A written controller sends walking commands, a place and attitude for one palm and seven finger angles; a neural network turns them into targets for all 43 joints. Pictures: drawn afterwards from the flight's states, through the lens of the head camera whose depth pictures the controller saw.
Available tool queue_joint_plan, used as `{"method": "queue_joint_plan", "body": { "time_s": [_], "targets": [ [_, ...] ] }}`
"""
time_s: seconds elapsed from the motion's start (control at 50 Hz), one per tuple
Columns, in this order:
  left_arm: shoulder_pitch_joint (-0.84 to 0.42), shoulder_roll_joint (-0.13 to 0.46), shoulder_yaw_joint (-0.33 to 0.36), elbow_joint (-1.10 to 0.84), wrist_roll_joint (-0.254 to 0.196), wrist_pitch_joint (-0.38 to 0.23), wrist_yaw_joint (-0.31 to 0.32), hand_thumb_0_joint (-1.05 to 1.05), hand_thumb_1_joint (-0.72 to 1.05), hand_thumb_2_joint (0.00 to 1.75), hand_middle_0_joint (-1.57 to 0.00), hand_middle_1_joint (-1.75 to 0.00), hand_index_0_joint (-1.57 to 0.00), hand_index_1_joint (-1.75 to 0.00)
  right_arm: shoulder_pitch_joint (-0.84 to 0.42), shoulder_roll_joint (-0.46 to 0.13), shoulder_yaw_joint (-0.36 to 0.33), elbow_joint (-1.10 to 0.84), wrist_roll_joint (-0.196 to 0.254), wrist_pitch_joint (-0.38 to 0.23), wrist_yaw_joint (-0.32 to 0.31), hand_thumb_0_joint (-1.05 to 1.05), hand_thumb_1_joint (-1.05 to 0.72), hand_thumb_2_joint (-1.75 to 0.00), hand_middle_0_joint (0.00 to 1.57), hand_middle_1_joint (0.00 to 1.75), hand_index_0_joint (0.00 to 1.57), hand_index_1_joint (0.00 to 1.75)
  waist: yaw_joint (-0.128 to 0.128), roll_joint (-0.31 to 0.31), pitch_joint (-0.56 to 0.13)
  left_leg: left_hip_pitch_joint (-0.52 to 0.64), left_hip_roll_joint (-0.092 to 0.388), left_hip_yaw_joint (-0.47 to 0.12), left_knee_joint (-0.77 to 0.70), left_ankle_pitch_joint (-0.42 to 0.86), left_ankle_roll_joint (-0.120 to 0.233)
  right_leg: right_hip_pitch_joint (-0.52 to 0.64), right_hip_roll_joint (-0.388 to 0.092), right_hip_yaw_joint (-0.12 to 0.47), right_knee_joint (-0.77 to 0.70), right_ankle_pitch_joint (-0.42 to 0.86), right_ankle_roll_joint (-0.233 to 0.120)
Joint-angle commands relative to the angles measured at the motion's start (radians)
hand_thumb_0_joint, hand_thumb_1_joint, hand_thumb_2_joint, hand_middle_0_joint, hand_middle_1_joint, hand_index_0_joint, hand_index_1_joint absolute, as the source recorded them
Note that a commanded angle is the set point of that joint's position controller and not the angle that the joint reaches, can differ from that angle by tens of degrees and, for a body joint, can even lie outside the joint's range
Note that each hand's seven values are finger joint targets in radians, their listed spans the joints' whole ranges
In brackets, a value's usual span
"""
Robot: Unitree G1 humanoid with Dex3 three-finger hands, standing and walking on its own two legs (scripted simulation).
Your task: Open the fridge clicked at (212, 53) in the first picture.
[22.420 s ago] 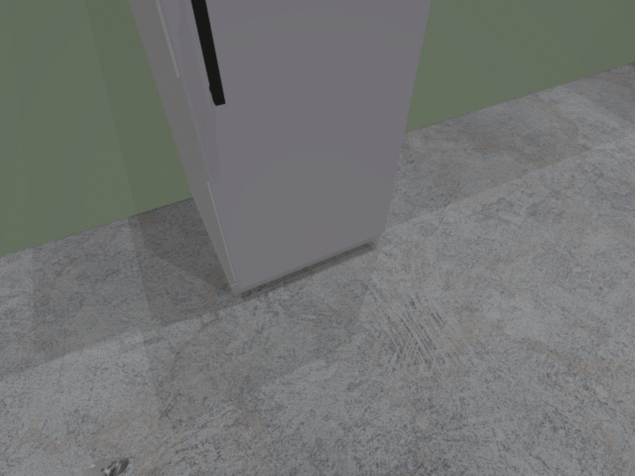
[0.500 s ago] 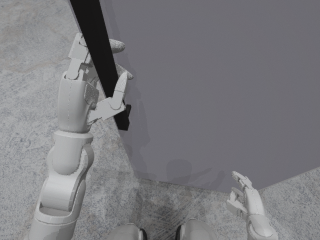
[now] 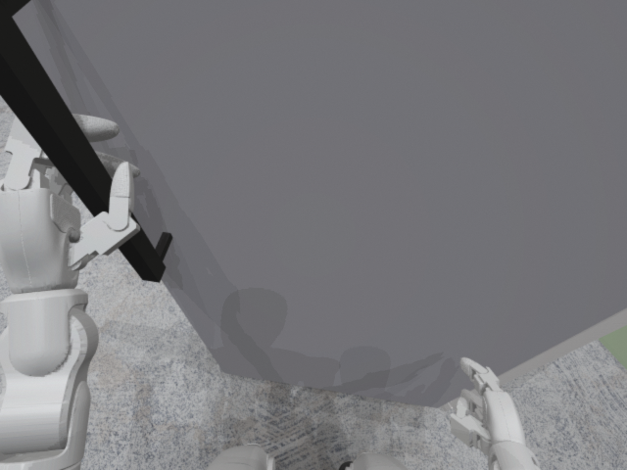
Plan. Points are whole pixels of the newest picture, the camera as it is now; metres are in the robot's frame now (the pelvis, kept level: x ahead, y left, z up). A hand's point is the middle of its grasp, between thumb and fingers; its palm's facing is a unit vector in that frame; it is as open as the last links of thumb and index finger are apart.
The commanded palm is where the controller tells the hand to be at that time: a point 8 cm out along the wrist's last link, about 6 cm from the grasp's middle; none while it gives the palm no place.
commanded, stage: walk backward, drawing the door open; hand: left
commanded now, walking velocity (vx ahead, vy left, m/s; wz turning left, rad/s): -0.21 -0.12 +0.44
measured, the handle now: (108, 174) +0.35 +0.19 +0.21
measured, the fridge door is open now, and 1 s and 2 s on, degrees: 54 67 68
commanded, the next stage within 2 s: stop walking and hold the door back in 0.36 s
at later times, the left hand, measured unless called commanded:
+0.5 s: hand (79, 372) +0.18 +0.16 +0.20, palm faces +0.46 -0.86 -0.22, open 6.3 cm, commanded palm +0.15 +0.21 +0.19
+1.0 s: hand (78, 366) +0.18 +0.16 +0.21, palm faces +0.40 -0.90 -0.16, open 5.6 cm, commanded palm +0.15 +0.21 +0.19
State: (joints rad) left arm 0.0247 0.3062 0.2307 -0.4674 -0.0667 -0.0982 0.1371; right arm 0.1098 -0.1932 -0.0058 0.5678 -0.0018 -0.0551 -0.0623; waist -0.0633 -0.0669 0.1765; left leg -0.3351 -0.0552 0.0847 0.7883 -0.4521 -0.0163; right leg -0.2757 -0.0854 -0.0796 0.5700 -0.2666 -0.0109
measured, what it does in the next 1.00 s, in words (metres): walks backwards, turning left: left foot, then right foot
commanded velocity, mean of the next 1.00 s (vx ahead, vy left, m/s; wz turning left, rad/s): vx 0.03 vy -0.01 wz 0.20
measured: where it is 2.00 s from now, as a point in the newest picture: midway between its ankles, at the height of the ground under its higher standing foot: outside the picture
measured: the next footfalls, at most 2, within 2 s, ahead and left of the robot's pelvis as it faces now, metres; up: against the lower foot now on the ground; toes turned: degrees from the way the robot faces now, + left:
left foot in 0.06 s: +0.03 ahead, +0.08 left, +0.00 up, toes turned +5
right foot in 0.38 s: -0.04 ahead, -0.24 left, +0.00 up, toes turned +6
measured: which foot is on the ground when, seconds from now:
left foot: up 0.00-0.04, down 0.06-0.38, up 0.40-0.62, down 0.64-1.00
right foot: down 0.00-0.06, up 0.08-0.36, down 0.38-0.64, up 0.66-0.88, down 0.90-1.00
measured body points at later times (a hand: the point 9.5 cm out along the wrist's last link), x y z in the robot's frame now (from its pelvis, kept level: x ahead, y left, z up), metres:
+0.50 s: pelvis -0.10 -0.10 +0.00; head -0.03 -0.08 +0.44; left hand +0.15 +0.20 +0.21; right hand +0.12 -0.28 -0.10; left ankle -0.08 +0.02 -0.69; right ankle -0.08 -0.24 -0.74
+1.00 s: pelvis -0.19 -0.11 +0.00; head -0.19 -0.11 +0.45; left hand +0.15 +0.20 +0.22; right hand +0.02 -0.28 -0.11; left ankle -0.16 -0.02 -0.70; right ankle -0.13 -0.24 -0.74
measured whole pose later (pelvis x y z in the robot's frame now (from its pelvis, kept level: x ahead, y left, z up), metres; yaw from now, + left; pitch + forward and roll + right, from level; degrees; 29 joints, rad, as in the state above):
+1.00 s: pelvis -0.19 -0.11 +0.00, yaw +17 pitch -4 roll -1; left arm -0.76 0.30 0.09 0.65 -0.06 -0.11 0.05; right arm 0.19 -0.18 0.05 0.74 0.03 -0.06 -0.08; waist 0.01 0.03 0.05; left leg -0.41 -0.03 0.01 0.85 -0.35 0.02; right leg -0.21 -0.01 -0.03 0.53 -0.26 -0.01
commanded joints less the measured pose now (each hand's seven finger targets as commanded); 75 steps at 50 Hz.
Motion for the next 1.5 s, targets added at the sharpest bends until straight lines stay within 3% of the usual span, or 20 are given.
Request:
{"method": "queue_joint_plan", "body": {
  "time_s": [0.0,0.04,0.06,0.12,0.32,0.36,0.4,0.44,0.58,0.64,0.68,0.72,0.82,0.86,0.9,1.04,1.1,1.18,1.24,1.48],
  "targets": [
    [-0.21,0.162,0.085,-0.284,0.006,-0.125,0.029,0.0,0.9,0.9,-0.45,-1.4,-0.45,-1.4,-0.015,-0.081,-0.034,-0.152,0.009,-0.037,-0.023,0.0,-0.9,-0.9,0.2,0.3,0.2,0.3,0.043,0.006,-0.456,0.25,0.079,-0.036,-0.47,0.412,0.028,0.205,-0.16,0.112,0.1,0.586,-0.086],
    [-0.226,0.158,0.063,-0.28,-0.004,-0.14,0.015,0.0,0.9,0.9,-0.45,-1.4,-0.45,-1.4,-0.022,-0.127,-0.056,-0.164,0.028,-0.047,-0.001,0.0,-0.9,-0.9,0.2,0.3,0.2,0.3,0.084,0.326,-0.454,0.457,0.432,-0.364,-0.466,1.159,0.179,-0.059,0.032,0.032,0.344,-0.084,0.017],
    [-0.305,0.186,0.067,-0.348,0.012,-0.167,0.001,0.0,0.9,0.9,-0.45,-1.4,-0.45,-1.4,-0.05,-0.084,-0.028,-0.152,0.004,-0.062,0.01,0.0,-0.9,-0.9,0.2,0.3,0.2,0.3,0.065,0.459,-0.44,0.498,0.485,-0.467,-0.43,1.299,0.239,-0.168,0.062,0.088,0.479,-0.367,0.032],
    [-0.288,0.194,0.089,-0.258,0.029,-0.136,0.001,0.0,0.9,0.9,-0.45,-1.4,-0.45,-1.4,-0.015,-0.127,-0.054,-0.101,0.021,-0.072,0.022,0.0,-0.9,-0.9,0.2,0.3,0.2,0.3,0.047,0.251,-0.355,0.409,0.398,-0.36,-0.398,1.002,0.223,-0.174,0.068,0.104,0.47,-0.238,0.033],
    [-0.39,0.23,0.137,-0.196,-0.01,-0.103,-0.021,0.0,0.9,0.9,-0.45,-1.4,-0.45,-1.4,-0.014,-0.122,-0.024,-0.112,0.035,-0.084,0.003,0.0,-0.9,-0.9,0.2,0.3,0.2,0.3,0.077,0.226,-0.391,0.238,0.254,-0.301,-0.292,0.496,0.089,0.252,0.069,0.049,-0.295,0.074,0.052],
    [-0.374,0.307,0.176,-0.156,-0.012,-0.093,-0.018,0.0,0.9,0.9,-0.45,-1.4,-0.45,-1.4,-0.003,-0.084,-0.011,-0.12,0.048,-0.076,-0.003,0.0,-0.9,-0.9,0.2,0.3,0.2,0.3,0.054,-0.079,-0.378,0.097,0.067,-0.11,-0.017,0.116,-0.004,0.274,-0.179,0.197,-0.288,0.502,-0.066],
    [-0.395,0.331,0.24,-0.177,-0.019,-0.085,-0.008,0.0,0.9,0.9,-0.45,-1.4,-0.45,-1.4,-0.028,-0.104,-0.045,-0.131,0.046,-0.078,-0.009,0.0,-0.9,-0.9,0.2,0.3,0.2,0.3,0.069,-0.286,-0.385,-0.062,0.042,-0.145,0.33,-0.107,-0.006,0.213,-0.338,0.296,-0.206,0.697,-0.188],
    [-0.351,0.265,0.211,-0.207,-0.022,-0.091,0.0,0.0,0.9,0.9,-0.45,-1.4,-0.45,-1.4,-0.092,-0.056,-0.012,-0.148,0.031,-0.071,-0.016,0.0,-0.9,-0.9,0.2,0.3,0.2,0.3,0.057,-0.165,-0.357,-0.069,0.048,-0.104,0.3,-0.092,-0.011,0.222,-0.288,0.164,-0.123,0.723,-0.188],
    [-0.685,0.158,-0.014,0.138,0.021,-0.064,0.01,0.0,0.9,0.9,-0.45,-1.4,-0.45,-1.4,-0.015,-0.125,-0.02,-0.075,0.013,-0.049,-0.049,0.0,-0.9,-0.9,0.2,0.3,0.2,0.3,0.049,-0.016,-0.415,0.248,0.047,-0.002,-0.457,0.305,0.041,0.136,-0.184,0.162,0.017,0.403,-0.046],
    [-0.84,0.058,-0.152,0.293,0.038,-0.066,-0.009,0.0,0.9,0.9,-0.45,-1.4,-0.45,-1.4,-0.042,-0.136,-0.016,-0.061,0.026,-0.043,-0.031,0.0,-0.9,-0.9,0.2,0.3,0.2,0.3,0.056,0.397,-0.422,0.337,0.374,-0.405,-0.509,0.533,0.205,-0.075,0.03,0.053,0.324,-0.286,0.041],
    [-1.0,0.15,-0.098,0.396,0.05,-0.067,-0.01,0.0,0.9,0.9,-0.45,-1.4,-0.45,-1.4,-0.018,-0.151,-0.019,-0.024,0.036,-0.038,-0.034,0.0,-0.9,-0.9,0.2,0.3,0.2,0.3,0.043,0.257,-0.391,0.307,0.371,-0.471,-0.525,0.377,0.245,-0.129,0.051,0.093,0.425,-0.255,0.029],
    [-1.063,0.107,-0.129,0.513,0.043,-0.054,-0.025,0.0,0.9,0.9,-0.45,-1.4,-0.45,-1.4,-0.006,-0.168,-0.021,-0.016,0.046,-0.032,-0.032,0.0,-0.9,-0.9,0.2,0.3,0.2,0.3,0.058,0.145,-0.382,0.263,0.33,-0.335,-0.496,0.319,0.224,-0.082,0.058,0.056,0.355,-0.223,0.028],
    [-1.177,0.108,-0.138,0.812,0.022,-0.036,-0.055,0.0,0.9,0.9,-0.45,-1.4,-0.45,-1.4,0.004,-0.171,0.004,0.011,0.037,-0.021,-0.038,0.0,-0.9,-0.9,0.2,0.3,0.2,0.3,0.082,0.226,-0.355,-0.01,0.237,-0.243,-0.515,-0.134,0.141,0.239,0.09,-0.004,-0.05,-0.168,-0.005],
    [-1.157,0.224,-0.045,0.932,0.025,-0.041,-0.058,0.0,0.9,0.9,-0.45,-1.4,-0.45,-1.4,0.033,-0.168,-0.007,0.036,0.028,-0.015,-0.044,0.0,-0.9,-0.9,0.2,0.3,0.2,0.3,0.091,0.008,-0.331,-0.109,0.116,-0.168,-0.254,-0.087,0.087,0.294,-0.011,0.201,-0.278,-0.227,-0.073],
    [-1.231,0.272,-0.01,0.938,0.012,-0.061,-0.064,0.0,0.9,0.9,-0.45,-1.4,-0.45,-1.4,0.043,-0.17,-0.025,0.029,0.04,-0.028,-0.048,0.0,-0.9,-0.9,0.2,0.3,0.2,0.3,0.08,-0.206,-0.293,-0.18,0.022,-0.089,0.155,0.024,0.024,0.181,-0.269,0.524,-0.406,-0.288,-0.184],
    [-1.193,0.261,0.012,0.957,0.034,-0.085,-0.052,0.0,0.9,0.9,-0.45,-1.4,-0.45,-1.4,0.086,-0.161,-0.011,0.065,0.024,-0.086,-0.071,0.0,-0.9,-0.9,0.2,0.3,0.2,0.3,0.053,0.004,-0.385,0.269,0.067,-0.009,-0.42,0.245,0.051,-0.014,-0.076,0.177,-0.126,-0.188,-0.075],
    [-1.118,0.165,-0.051,0.905,0.008,-0.094,-0.08,0.0,0.9,0.9,-0.45,-1.4,-0.45,-1.4,0.034,-0.16,-0.005,0.04,0.033,-0.08,-0.046,0.0,-0.9,-0.9,0.2,0.3,0.2,0.3,0.055,0.222,-0.382,0.248,0.335,-0.422,-0.565,0.278,0.152,-0.042,0.088,0.043,0.141,-0.217,0.02],
    [-1.045,0.237,0.014,0.746,0.014,-0.118,-0.082,0.0,0.9,0.9,-0.45,-1.4,-0.45,-1.4,0.026,-0.19,-0.009,0.017,0.033,-0.082,-0.036,0.0,-0.9,-0.9,0.2,0.3,0.2,0.3,0.081,0.102,-0.395,0.249,0.291,-0.254,-0.399,0.566,0.144,0.137,0.051,0.081,-0.16,-0.007,0.012],
    [-0.973,0.202,-0.007,0.651,0.013,-0.106,-0.081,0.0,0.9,0.9,-0.45,-1.4,-0.45,-1.4,0.027,-0.166,-0.016,-0.007,0.038,-0.089,-0.031,0.0,-0.9,-0.9,0.2,0.3,0.2,0.3,0.05,0.074,-0.428,0.152,0.172,-0.121,-0.383,0.308,0.067,0.248,-0.033,0.191,-0.224,0.085,-0.013],
    [-0.927,0.174,-0.041,0.579,0.007,-0.09,-0.052,0.0,0.9,0.9,-0.45,-1.4,-0.45,-1.4,0.011,-0.156,-0.012,0.006,0.038,-0.068,-0.041,0.0,-0.9,-0.9,0.2,0.3,0.2,0.3,0.059,0.068,-0.425,0.283,0.216,-0.141,-0.389,0.461,0.073,0.108,-0.011,0.174,-0.171,0.211,0.004]
  ]
}}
